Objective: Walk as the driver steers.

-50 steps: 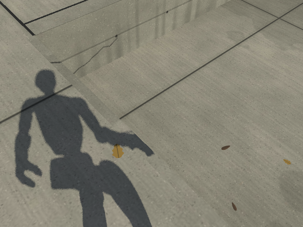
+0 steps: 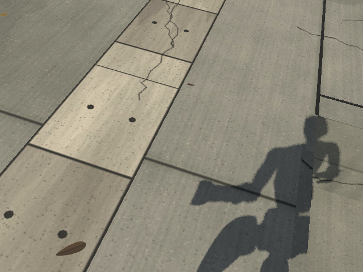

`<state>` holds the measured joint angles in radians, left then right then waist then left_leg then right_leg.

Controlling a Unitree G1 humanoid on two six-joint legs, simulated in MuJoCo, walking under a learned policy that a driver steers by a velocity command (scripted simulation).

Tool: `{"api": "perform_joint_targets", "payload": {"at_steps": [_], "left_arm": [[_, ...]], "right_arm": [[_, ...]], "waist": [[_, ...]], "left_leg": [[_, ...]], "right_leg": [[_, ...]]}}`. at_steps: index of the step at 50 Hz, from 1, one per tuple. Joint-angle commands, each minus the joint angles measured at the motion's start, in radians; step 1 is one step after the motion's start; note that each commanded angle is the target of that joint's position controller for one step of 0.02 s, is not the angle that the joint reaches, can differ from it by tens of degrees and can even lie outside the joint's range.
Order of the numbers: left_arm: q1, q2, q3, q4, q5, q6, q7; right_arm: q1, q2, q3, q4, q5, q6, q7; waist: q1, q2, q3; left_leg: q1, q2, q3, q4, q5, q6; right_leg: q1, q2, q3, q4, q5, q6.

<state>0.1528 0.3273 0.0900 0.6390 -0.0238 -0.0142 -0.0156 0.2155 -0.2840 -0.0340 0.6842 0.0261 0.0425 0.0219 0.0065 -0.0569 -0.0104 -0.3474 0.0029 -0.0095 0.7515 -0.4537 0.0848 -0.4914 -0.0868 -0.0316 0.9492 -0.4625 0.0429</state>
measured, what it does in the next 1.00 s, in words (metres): walks ahead, turning left: right foot, then left foot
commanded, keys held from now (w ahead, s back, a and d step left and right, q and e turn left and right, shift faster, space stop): w+q+shift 0.26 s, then w+shift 0.50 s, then w+q+shift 0.24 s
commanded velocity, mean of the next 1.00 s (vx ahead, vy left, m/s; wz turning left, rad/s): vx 0.89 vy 0.00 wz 0.58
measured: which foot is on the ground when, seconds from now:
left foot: down 0.00-0.36, up 0.38-0.72, down 0.74-1.00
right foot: up 0.00-0.32, down 0.34-0.74, up 0.76-1.00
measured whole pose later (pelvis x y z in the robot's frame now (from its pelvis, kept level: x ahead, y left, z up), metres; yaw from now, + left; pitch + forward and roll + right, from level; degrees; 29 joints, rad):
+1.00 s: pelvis +0.68 +0.31 +0.02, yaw +32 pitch +2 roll +1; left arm 0.08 0.28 0.00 0.63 0.06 -0.05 -0.03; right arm 0.52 -0.30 -0.06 0.88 -0.01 -0.07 0.00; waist -0.06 -0.02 0.02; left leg -0.07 -0.18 -0.06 0.34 -0.29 0.14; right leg -0.69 -0.13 0.02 0.94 -0.24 0.03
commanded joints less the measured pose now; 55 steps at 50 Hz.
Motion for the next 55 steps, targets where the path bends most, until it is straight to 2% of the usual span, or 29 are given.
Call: {"api": "perform_joint_targets", "payload": {"at_steps": [1, 2, 3, 6, 8, 11, 15, 17, 18, 19, 21, 22, 24, 28, 32, 34, 35, 36, 37, 38, 39, 40, 41, 42, 44, 46, 49, 52, 55], "left_arm": [[-0.273, 0.069, -0.003, -0.198, -0.023, -0.092, -0.004], [-0.13, 0.085, -0.005, -0.119, 0.124, -0.046, -0.019], [-0.083, 0.107, 0.012, -0.086, 0.125, -0.021, -0.026], [-0.079, 0.085, 0.007, -0.062, 0.067, 0.034, -0.036], [-0.142, 0.062, -0.004, -0.07, 0.06, 0.033, -0.035], [-0.233, 0.039, -0.018, -0.107, 0.052, 0.023, -0.032], [-0.069, 0.065, -0.007, -0.079, 0.033, -0.002, -0.011], [0.258, 0.152, 0.032, -0.001, 0.056, -0.026, 0.027], [0.409, 0.266, 0.055, 0.018, 0.092, -0.029, 0.043], [0.348, 0.273, 0.065, 0.03, 0.096, -0.032, 0.027], [0.255, 0.086, 0.025, 0.022, 0.083, -0.039, 0.001], [0.274, 0.051, 0.01, 0.044, 0.08, -0.047, -0.003], [0.317, 0.021, -0.008, 0.101, 0.079, -0.073, -0.007], [0.315, 0.049, -0.015, 0.137, 0.058, -0.099, -0.008], [0.336, 0.089, -0.018, 0.178, 0.034, -0.102, -0.014], [0.362, 0.153, -0.007, 0.194, 0.03, -0.097, -0.006], [0.376, 0.177, -0.003, 0.206, 0.037, -0.088, 0.003], [0.351, 0.203, 0.0, 0.201, 0.038, -0.074, 0.013], [0.32, 0.19, -0.004, 0.182, 0.038, -0.066, 0.018], [0.372, 0.02, -0.036, 0.134, 0.042, -0.067, 0.006], [0.359, 0.049, -0.037, 0.08, 0.019, -0.075, 0.007], [0.229, 0.091, -0.029, 0.037, 0.027, -0.079, 0.012], [0.186, 0.069, -0.042, 0.032, 0.036, -0.084, 0.01], [0.175, 0.049, -0.051, 0.037, 0.055, -0.082, 0.007], [0.219, 0.015, -0.06, 0.035, 0.084, -0.05, -0.006], [0.138, 0.005, -0.063, 0.003, 0.098, -0.031, -0.014], [-0.102, -0.004, -0.083, -0.086, 0.082, -0.037, -0.022], [-0.187, 0.002, -0.089, -0.109, 0.063, -0.045, -0.026], [-0.222, 0.035, -0.083, -0.128, 0.059, -0.044, -0.008]], "right_arm": [[0.058, -0.226, -0.059, -0.058, -0.016, -0.075, -0.017], [0.02, -0.247, -0.075, -0.069, -0.062, -0.062, -0.038], [0.004, -0.21, -0.063, -0.075, -0.061, -0.069, -0.04], [0.08, -0.148, -0.05, -0.054, -0.048, -0.097, -0.023], [0.128, -0.161, -0.061, -0.047, -0.045, -0.101, -0.024], [0.162, -0.18, -0.07, -0.04, -0.035, -0.106, -0.029], [0.106, -0.167, -0.063, -0.024, -0.038, -0.127, -0.025], [0.087, -0.126, -0.049, -0.015, -0.044, -0.139, -0.005], [0.092, -0.048, -0.028, -0.06, -0.017, -0.151, -0.004], [0.106, -0.025, -0.007, -0.086, -0.001, -0.155, -0.013], [0.007, -0.07, -0.006, -0.059, -0.051, -0.141, -0.002], [-0.041, -0.076, -0.008, -0.072, -0.065, -0.134, 0.015], [-0.112, -0.035, 0.008, -0.108, -0.075, -0.125, 0.038], [-0.268, -0.048, 0.023, -0.189, -0.087, -0.116, 0.056], [-0.355, 0.005, 0.055, -0.212, -0.07, -0.124, 0.08], [-0.291, -0.024, 0.045, -0.177, -0.078, -0.112, 0.057], [-0.19, -0.059, 0.03, -0.152, -0.08, -0.107, 0.042], [0.035, -0.101, 0.005, -0.084, -0.072, -0.103, 0.024], [0.22, -0.176, -0.027, -0.027, -0.08, -0.102, 0.006], [0.248, -0.264, -0.055, -0.005, -0.103, -0.107, -0.013], [0.269, -0.295, -0.062, -0.022, -0.079, -0.103, -0.021], [0.206, -0.257, -0.064, 0.001, -0.067, -0.102, -0.026], [0.178, -0.207, -0.056, 0.022, -0.052, -0.109, -0.027], [0.149, -0.171, -0.051, 0.029, -0.048, -0.119, -0.025], [0.116, -0.117, -0.035, 0.053, -0.041, -0.124, -0.029], [0.15, -0.094, -0.032, 0.079, -0.027, -0.135, -0.028], [0.158, -0.105, -0.038, 0.084, -0.036, -0.148, -0.021], [0.209, -0.156, -0.06, 0.101, -0.019, -0.158, -0.007], [0.251, -0.185, -0.068, 0.134, -0.013, -0.148, -0.014]], "waist": [[-0.089, 0.181, 0.149], [-0.032, 0.276, 0.129], [-0.017, 0.27, 0.123], [-0.017, 0.187, 0.08], [-0.046, 0.142, 0.081], [-0.092, 0.171, 0.081], [-0.008, 0.199, 0.062], [0.164, 0.045, -0.133], [0.193, -0.238, -0.253], [0.126, -0.376, -0.183], [0.085, 0.025, -0.016], [0.076, 0.084, 0.019], [0.059, 0.017, 0.085], [0.027, -0.002, 0.147], [0.027, -0.013, 0.139], [-0.012, -0.046, 0.072], [-0.072, -0.074, -0.01], [-0.19, -0.09, -0.124], [-0.281, -0.068, -0.209], [-0.174, 0.188, -0.322], [-0.165, 0.266, -0.468], [-0.14, 0.181, -0.288], [-0.1, 0.114, -0.122], [-0.053, 0.055, -0.046], [0.045, 0.083, -0.008], [0.052, 0.099, 0.058], [0.015, 0.085, 0.147], [-0.026, 0.069, 0.106], [-0.041, 0.064, 0.065]], "left_leg": [[0.303, 0.319, -0.798, -0.635, -0.495, 0.299], [0.2, 0.221, -0.607, -0.646, -0.412, 0.229], [0.11, 0.148, -0.497, -0.633, -0.276, 0.193], [0.091, 0.08, -0.42, -0.614, -0.106, 0.191], [0.156, 0.084, -0.435, -0.598, -0.047, 0.197], [0.222, 0.105, -0.485, -0.57, -0.017, 0.198], [0.125, 0.118, -0.521, -0.537, 0.128, 0.165], [-0.008, -0.002, -0.364, -0.064, 0.428, 0.111], [-0.243, -0.104, -0.245, 0.261, 0.188, 0.066], [-0.464, -0.139, -0.181, 0.442, 0.001, 0.049], [-0.49, -0.03, -0.163, 0.567, 0.157, 0.055], [-0.484, -0.011, -0.158, 0.563, 0.174, 0.049], [-0.524, 0.012, -0.177, 0.532, 0.17, 0.034], [-0.56, -0.001, -0.123, 0.36, 0.258, 0.004], [-0.162, -0.006, 0.099, 0.0, 0.407, 0.04], [-0.053, -0.062, 0.145, -0.044, 0.317, 0.064], [0.078, -0.098, 0.151, -0.051, 0.256, 0.078], [0.304, -0.119, 0.129, -0.1, 0.241, 0.098], [0.563, -0.043, 0.035, -0.137, 0.211, 0.11], [0.808, 0.25, -0.339, -0.168, -0.075, 0.137], [0.839, 0.378, -0.803, -0.366, -0.119, 0.209], [0.751, 0.295, -0.732, -0.423, -0.031, 0.205], [0.584, 0.257, -0.596, -0.433, 0.1, 0.205], [0.426, 0.201, -0.504, -0.447, 0.195, 0.192], [0.234, 0.129, -0.423, -0.49, 0.238, 0.197], [0.148, 0.103, -0.406, -0.548, 0.236, 0.23], [0.031, 0.046, -0.343, -0.646, 0.358, 0.227], [0.051, 0.045, -0.324, -0.652, 0.638, 0.178], [0.217, 0.057, -0.318, -0.548, 0.928, 0.136]], "right_leg": [[-0.658, 0.057, 0.114, 0.247, 0.068, -0.004], [-0.495, 0.022, 0.05, 0.154, 0.139, 0.019], [-0.327, 0.029, 0.023, 0.103, 0.186, 0.042], [-0.164, 0.06, -0.002, 0.032, 0.232, 0.063], [-0.17, 0.078, 0.005, -0.082, 0.267, 0.057], [-0.147, 0.09, 0.037, -0.253, 0.259, 0.049], [0.225, 0.091, 0.027, -0.412, 0.223, -0.001], [0.664, 0.033, 0.069, -0.475, 0.147, -0.031], [0.873, -0.191, 0.477, -0.607, -0.33, -0.087], [0.844, -0.291, 0.876, -0.745, -0.373, -0.148], [0.627, -0.272, 0.687, -0.698, -0.317, -0.221], [0.552, -0.241, 0.581, -0.71, -0.239, -0.223], [0.48, -0.193, 0.45, -0.766, -0.112, -0.21], [0.397, -0.143, 0.209, -0.861, 0.259, -0.192], [0.271, -0.104, 0.003, -0.961, 0.662, -0.161], [0.406, -0.13, -0.052, -0.808, 1.177, -0.16], [0.437, -0.146, -0.071, -0.638, 1.352, -0.15], [0.41, -0.145, -0.083, -0.38, 1.407, -0.135], [0.237, -0.1, -0.083, -0.06, 1.204, -0.117], [-0.058, 0.043, -0.049, 0.357, 0.127, -0.101], [-0.202, 0.123, 0.087, 0.58, -0.007, -0.106], [-0.326, 0.063, 0.088, 0.571, 0.121, -0.109], [-0.333, 0.023, 0.066, 0.498, 0.177, -0.098], [-0.27, -0.007, 0.067, 0.42, 0.179, -0.085], [-0.151, -0.034, 0.081, 0.303, 0.129, -0.06], [-0.173, -0.048, 0.071, 0.185, 0.054, -0.025], [-0.143, -0.033, 0.022, -0.095, 0.285, 0.009], [0.028, 0.03, 0.0, -0.268, 0.559, -0.01], [0.103, 0.082, -0.009, -0.367, 0.532, -0.05]]}}
Velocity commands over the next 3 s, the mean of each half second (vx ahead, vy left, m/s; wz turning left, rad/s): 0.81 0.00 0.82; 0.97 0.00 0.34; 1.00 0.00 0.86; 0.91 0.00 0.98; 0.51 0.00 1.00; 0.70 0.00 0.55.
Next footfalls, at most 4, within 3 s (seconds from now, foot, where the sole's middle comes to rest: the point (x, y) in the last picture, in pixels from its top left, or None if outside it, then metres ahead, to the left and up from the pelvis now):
0.34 right None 0.31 -0.07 -0.75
0.74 left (84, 236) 0.63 0.32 -0.75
1.18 right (83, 141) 1.08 0.41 -0.75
1.60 left None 1.19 0.87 -0.75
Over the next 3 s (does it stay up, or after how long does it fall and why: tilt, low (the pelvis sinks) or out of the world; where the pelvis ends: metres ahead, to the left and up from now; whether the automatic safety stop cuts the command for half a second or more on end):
stays up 1.12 1.64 0.01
